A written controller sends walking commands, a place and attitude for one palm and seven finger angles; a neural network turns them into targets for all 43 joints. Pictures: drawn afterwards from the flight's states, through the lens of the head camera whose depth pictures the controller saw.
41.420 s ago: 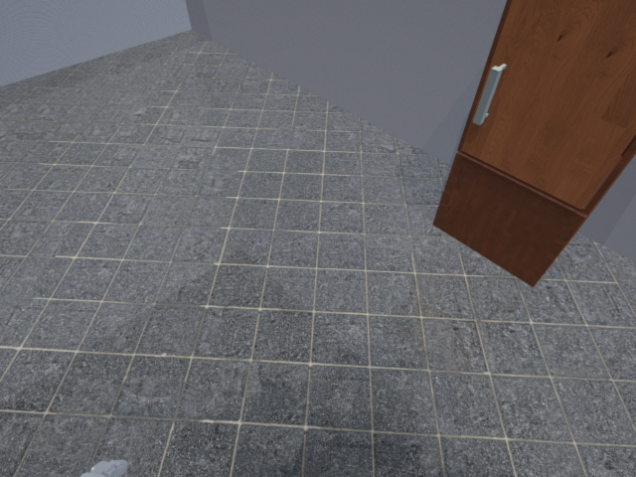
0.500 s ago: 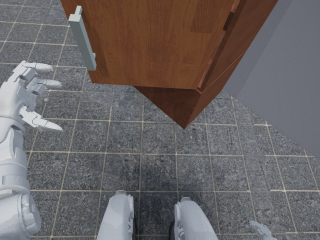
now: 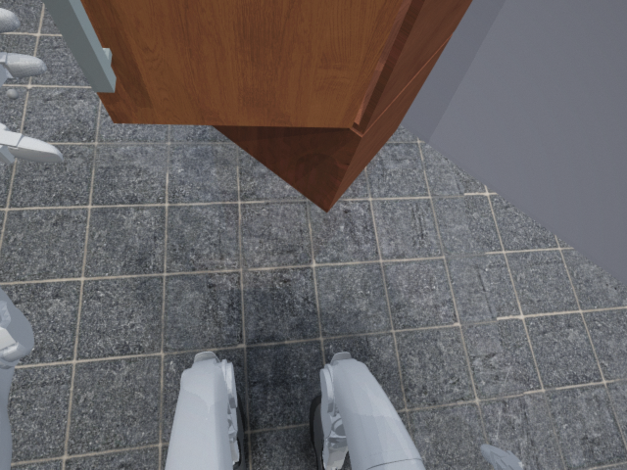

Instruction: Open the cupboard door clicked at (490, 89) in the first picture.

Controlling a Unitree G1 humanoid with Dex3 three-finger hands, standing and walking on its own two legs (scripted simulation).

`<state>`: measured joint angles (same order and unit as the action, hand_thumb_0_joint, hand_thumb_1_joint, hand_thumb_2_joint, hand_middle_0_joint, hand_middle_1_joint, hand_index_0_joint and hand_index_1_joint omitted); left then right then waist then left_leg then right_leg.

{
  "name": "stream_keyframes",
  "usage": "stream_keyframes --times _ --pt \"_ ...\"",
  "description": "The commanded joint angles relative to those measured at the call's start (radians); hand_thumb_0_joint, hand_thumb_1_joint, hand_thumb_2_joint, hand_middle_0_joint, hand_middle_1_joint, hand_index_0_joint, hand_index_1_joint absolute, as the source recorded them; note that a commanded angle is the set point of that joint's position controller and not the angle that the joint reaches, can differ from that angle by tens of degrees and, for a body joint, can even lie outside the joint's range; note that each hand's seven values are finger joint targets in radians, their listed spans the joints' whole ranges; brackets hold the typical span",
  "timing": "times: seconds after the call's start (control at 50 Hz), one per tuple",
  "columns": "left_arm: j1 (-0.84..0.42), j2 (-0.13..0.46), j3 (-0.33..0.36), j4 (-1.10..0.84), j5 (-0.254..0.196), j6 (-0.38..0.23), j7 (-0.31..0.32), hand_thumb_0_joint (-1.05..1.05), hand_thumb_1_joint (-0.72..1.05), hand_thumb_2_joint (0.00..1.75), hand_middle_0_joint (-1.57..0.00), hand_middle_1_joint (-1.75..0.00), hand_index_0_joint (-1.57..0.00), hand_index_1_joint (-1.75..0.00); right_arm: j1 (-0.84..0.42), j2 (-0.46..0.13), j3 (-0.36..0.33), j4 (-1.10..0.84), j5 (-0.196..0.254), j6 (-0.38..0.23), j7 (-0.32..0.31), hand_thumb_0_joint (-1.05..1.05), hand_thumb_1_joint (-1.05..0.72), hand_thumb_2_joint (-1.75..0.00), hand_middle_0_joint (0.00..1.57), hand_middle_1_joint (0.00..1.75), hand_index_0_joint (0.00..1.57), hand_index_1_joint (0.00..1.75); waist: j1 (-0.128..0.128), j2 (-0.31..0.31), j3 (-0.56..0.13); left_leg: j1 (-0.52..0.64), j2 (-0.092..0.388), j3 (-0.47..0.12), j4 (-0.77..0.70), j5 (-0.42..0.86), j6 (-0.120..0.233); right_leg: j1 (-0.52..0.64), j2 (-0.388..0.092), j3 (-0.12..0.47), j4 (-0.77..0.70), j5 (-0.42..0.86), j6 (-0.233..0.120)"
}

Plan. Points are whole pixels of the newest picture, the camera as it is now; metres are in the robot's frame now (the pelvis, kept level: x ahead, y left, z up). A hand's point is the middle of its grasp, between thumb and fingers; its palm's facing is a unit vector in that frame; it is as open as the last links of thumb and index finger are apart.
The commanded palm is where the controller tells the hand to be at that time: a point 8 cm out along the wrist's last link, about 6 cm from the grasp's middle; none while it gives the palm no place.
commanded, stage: move the hooked fingers beside the handle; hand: left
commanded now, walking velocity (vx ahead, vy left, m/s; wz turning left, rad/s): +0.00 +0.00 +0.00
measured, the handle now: (79, 15) +0.63 +0.25 +0.06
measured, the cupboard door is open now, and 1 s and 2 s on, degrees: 42 42 42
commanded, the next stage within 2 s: slide the fingers in behind the handle in 1.12 s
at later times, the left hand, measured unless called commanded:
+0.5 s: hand (26, 50) +0.58 +0.30 +0.05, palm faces +0.02 -1.00 -0.05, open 14.0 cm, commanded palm +0.59 +0.30 +0.06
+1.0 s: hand (22, 53) +0.58 +0.30 +0.05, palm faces +0.03 -1.00 -0.03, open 14.0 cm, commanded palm +0.58 +0.30 +0.05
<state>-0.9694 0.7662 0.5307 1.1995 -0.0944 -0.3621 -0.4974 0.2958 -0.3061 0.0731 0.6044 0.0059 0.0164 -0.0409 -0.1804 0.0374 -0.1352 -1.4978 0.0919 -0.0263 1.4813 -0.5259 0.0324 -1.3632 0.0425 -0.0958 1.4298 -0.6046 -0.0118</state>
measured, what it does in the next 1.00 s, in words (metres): stands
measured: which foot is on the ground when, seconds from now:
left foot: down 0.00-1.00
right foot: down 0.00-1.00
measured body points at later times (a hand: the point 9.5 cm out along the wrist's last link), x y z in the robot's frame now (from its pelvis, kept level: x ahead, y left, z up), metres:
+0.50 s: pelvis +0.00 +0.01 -0.02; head +0.24 +0.06 +0.36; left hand +0.58 +0.35 +0.06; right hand -0.01 -0.25 -0.11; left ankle +0.07 +0.11 -0.57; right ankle +0.03 -0.12 -0.57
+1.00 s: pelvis +0.01 +0.01 -0.01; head +0.23 +0.07 +0.38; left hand +0.57 +0.35 +0.06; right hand +0.02 -0.26 -0.09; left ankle +0.07 +0.11 -0.57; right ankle +0.03 -0.12 -0.57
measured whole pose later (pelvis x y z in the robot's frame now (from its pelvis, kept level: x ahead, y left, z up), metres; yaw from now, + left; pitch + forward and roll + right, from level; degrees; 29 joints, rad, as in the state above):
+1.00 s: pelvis +0.01 +0.01 -0.01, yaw -2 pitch +35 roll -9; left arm -1.13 0.90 0.55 1.19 -0.01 -0.27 -0.46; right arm 0.32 -0.29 0.11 0.56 -0.03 0.08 -0.03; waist -0.26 0.04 -0.11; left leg -1.59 0.10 -0.05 1.53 -0.56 0.05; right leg -1.43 0.06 -0.11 1.43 -0.61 0.00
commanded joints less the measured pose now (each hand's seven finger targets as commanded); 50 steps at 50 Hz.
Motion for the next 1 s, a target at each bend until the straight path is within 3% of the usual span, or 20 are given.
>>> stream_keyframes --times 0.0,0.04,0.1,0.14,0.18,0.22,0.3,0.34,0.38,0.4,0.48,0.54,0.58,0.66,0.68,0.74,0.78,0.82,0.94,0.98 --pt "-0.465 0.356 0.030 -0.178 0.002 -0.045 0.012 0.00 -0.50 0.30 -0.30 -1.20 -0.30 -1.20 0.186 -0.210 -0.059 -0.039 -0.007 -0.002 -0.020 0.00 -0.90 -0.90 0.20 0.30 0.20 0.30 -0.021 0.220 -0.573 0.582 -0.021 -0.092 -0.120 0.294 0.016 0.053 0.026 0.042 -0.182 0.217 -0.017" --pt "-0.489 0.397 0.043 -0.170 0.013 -0.033 0.013 0.00 -0.50 0.30 -0.30 -1.20 -0.30 -1.20 0.199 -0.215 -0.053 -0.041 -0.010 0.004 -0.021 0.00 -0.90 -0.90 0.20 0.30 0.20 0.30 -0.026 0.229 -0.589 0.577 -0.020 -0.094 -0.110 0.298 0.017 0.051 0.026 0.040 -0.176 0.218 -0.016" --pt "-0.527 0.399 0.030 -0.172 0.028 -0.016 0.013 0.00 -0.50 0.30 -0.30 -1.20 -0.30 -1.20 0.219 -0.216 -0.049 -0.039 -0.016 0.013 -0.021 0.00 -0.90 -0.90 0.20 0.30 0.20 0.30 -0.039 0.267 -0.621 0.618 -0.013 -0.109 -0.098 0.348 0.013 0.015 0.027 0.028 -0.159 0.244 -0.017" --pt "-0.545 0.416 0.029 -0.138 0.035 0.006 0.012 0.00 -0.50 0.30 -0.30 -1.20 -0.30 -1.20 0.225 -0.217 -0.041 -0.040 -0.017 0.019 -0.022 0.00 -0.90 -0.90 0.20 0.30 0.20 0.30 -0.054 0.246 -0.590 0.573 -0.012 -0.105 -0.088 0.326 0.017 0.016 0.029 0.028 -0.160 0.239 -0.014" --pt "-0.597 0.424 0.015 -0.162 0.047 0.011 0.015 0.00 -0.50 0.30 -0.30 -1.20 -0.30 -1.20 0.237 -0.220 -0.038 -0.038 -0.022 0.023 -0.025 0.00 -0.90 -0.90 0.20 0.30 0.20 0.30 -0.067 0.275 -0.617 0.601 -0.007 -0.118 -0.082 0.340 0.017 -0.015 0.029 0.023 -0.150 0.240 -0.015" --pt "-0.621 0.470 0.036 -0.170 0.060 0.019 0.021 0.00 -0.50 0.30 -0.30 -1.20 -0.30 -1.20 0.247 -0.221 -0.033 -0.037 -0.027 0.028 -0.026 0.00 -0.90 -0.90 0.20 0.30 0.20 0.30 -0.066 0.297 -0.623 0.596 -0.005 -0.118 -0.074 0.344 0.015 -0.013 0.030 0.020 -0.143 0.244 -0.015" --pt "-0.676 0.488 0.031 -0.164 0.078 0.035 0.030 0.00 -0.50 0.30 -0.30 -1.20 -0.30 -1.20 0.265 -0.220 -0.024 -0.035 -0.035 0.037 -0.025 0.00 -0.90 -0.90 0.20 0.30 0.20 0.30 -0.088 0.323 -0.632 0.599 -0.001 -0.127 -0.056 0.368 0.017 -0.041 0.032 0.014 -0.131 0.257 -0.015" --pt "-0.596 0.518 0.059 -0.158 0.084 0.051 0.027 0.00 -0.50 0.30 -0.30 -1.20 -0.30 -1.20 0.274 -0.219 -0.022 -0.047 -0.036 0.047 -0.021 0.00 -0.90 -0.90 0.20 0.30 0.20 0.30 -0.060 0.330 -0.655 0.603 -0.003 -0.120 -0.059 0.403 0.015 -0.005 0.035 0.012 -0.130 0.277 -0.018" --pt "-0.585 0.505 0.056 -0.178 0.083 0.060 0.020 0.00 -0.50 0.30 -0.30 -1.20 -0.30 -1.20 0.280 -0.218 -0.026 -0.047 -0.038 0.053 -0.016 0.00 -0.90 -0.90 0.20 0.30 0.20 0.30 -0.060 0.346 -0.658 0.644 0.004 -0.132 -0.065 0.443 0.009 -0.026 0.037 0.003 -0.127 0.293 -0.018" --pt "-0.575 0.522 0.074 -0.205 0.081 0.062 0.017 0.00 -0.50 0.30 -0.30 -1.20 -0.30 -1.20 0.285 -0.218 -0.028 -0.049 -0.038 0.057 -0.014 0.00 -0.90 -0.90 0.20 0.30 0.20 0.30 -0.049 0.350 -0.672 0.656 0.005 -0.131 -0.069 0.453 0.008 -0.009 0.037 0.003 -0.129 0.299 -0.018" --pt "-0.584 0.508 0.078 -0.232 0.067 0.070 0.011 0.00 -0.50 0.30 -0.30 -1.20 -0.30 -1.20 0.287 -0.220 -0.035 -0.043 -0.036 0.060 -0.010 0.00 -0.90 -0.90 0.20 0.30 0.20 0.30 -0.060 0.339 -0.657 0.660 0.008 -0.136 -0.077 0.433 0.007 -0.025 0.038 0.003 -0.137 0.290 -0.015" --pt "-0.579 0.509 0.092 -0.270 0.064 0.060 0.016 0.00 -0.50 0.30 -0.30 -1.20 -0.30 -1.20 0.296 -0.217 -0.040 -0.030 -0.039 0.059 -0.004 0.00 -0.90 -0.90 0.20 0.30 0.20 0.30 -0.052 0.351 -0.682 0.708 0.009 -0.146 -0.086 0.463 0.002 -0.022 0.040 -0.001 -0.142 0.298 -0.020" --pt "-0.603 0.452 0.053 -0.258 0.063 0.057 0.018 0.00 -0.50 0.30 -0.30 -1.20 -0.30 -1.20 0.297 -0.215 -0.044 -0.019 -0.039 0.056 -0.002 0.00 -0.90 -0.90 0.20 0.30 0.20 0.30 -0.069 0.355 -0.654 0.729 0.012 -0.159 -0.093 0.456 -0.002 -0.063 0.038 -0.004 -0.146 0.285 -0.020" --pt "-0.581 0.375 0.007 -0.234 0.062 0.065 0.024 0.00 -0.50 0.30 -0.30 -1.20 -0.30 -1.20 0.298 -0.209 -0.048 -0.017 -0.040 0.055 0.001 0.00 -0.90 -0.90 0.20 0.30 0.20 0.30 -0.074 0.360 -0.622 0.754 0.011 -0.166 -0.110 0.445 -0.003 -0.088 0.037 -0.008 -0.157 0.277 -0.024" --pt "-0.577 0.397 0.022 -0.218 0.063 0.068 0.029 0.00 -0.50 0.30 -0.30 -1.20 -0.30 -1.20 0.298 -0.214 -0.046 -0.015 -0.040 0.057 -0.002 0.00 -0.90 -0.90 0.20 0.30 0.20 0.30 -0.073 0.347 -0.613 0.735 0.010 -0.165 -0.111 0.432 -0.005 -0.081 0.035 -0.010 -0.156 0.272 -0.024" --pt "-0.579 0.374 -0.009 -0.183 0.065 0.072 0.038 0.00 -0.50 0.30 -0.30 -1.20 -0.30 -1.20 0.289 -0.208 -0.038 -0.025 -0.039 0.058 -0.005 0.00 -0.90 -0.90 0.20 0.30 0.20 0.30 -0.086 0.311 -0.560 0.667 0.004 -0.143 -0.109 0.392 0.006 -0.053 0.038 -0.006 -0.167 0.266 -0.021" --pt "-0.580 0.402 0.012 -0.197 0.068 0.055 0.047 0.00 -0.50 0.30 -0.30 -1.20 -0.30 -1.20 0.283 -0.209 -0.036 -0.030 -0.041 0.056 -0.007 0.00 -0.90 -0.90 0.20 0.30 0.20 0.30 -0.076 0.335 -0.579 0.677 0.004 -0.140 -0.103 0.410 0.004 -0.047 0.038 -0.003 -0.161 0.276 -0.024" --pt "-0.567 0.440 0.042 -0.203 0.066 0.040 0.052 0.00 -0.50 0.30 -0.30 -1.20 -0.30 -1.20 0.279 -0.209 -0.034 -0.035 -0.041 0.059 -0.006 0.00 -0.90 -0.90 0.20 0.30 0.20 0.30 -0.068 0.318 -0.597 0.658 0.000 -0.129 -0.093 0.430 0.007 -0.007 0.039 0.002 -0.160 0.293 -0.022" --pt "-0.531 0.471 0.069 -0.230 0.060 0.022 0.037 0.00 -0.50 0.30 -0.30 -1.20 -0.30 -1.20 0.263 -0.209 -0.036 -0.044 -0.037 0.066 -0.001 0.00 -0.90 -0.90 0.20 0.30 0.20 0.30 -0.048 0.343 -0.633 0.674 0.000 -0.122 -0.090 0.466 0.003 0.023 0.040 0.005 -0.154 0.316 -0.022" --pt "-0.549 0.448 0.054 -0.243 0.055 0.021 0.029 0.00 -0.50 0.30 -0.30 -1.20 -0.30 -1.20 0.263 -0.211 -0.041 -0.040 -0.035 0.068 0.001 0.00 -0.90 -0.90 0.20 0.30 0.20 0.30 -0.056 0.346 -0.637 0.707 0.005 -0.135 -0.095 0.467 -0.001 -0.008 0.040 0.001 -0.153 0.305 -0.022"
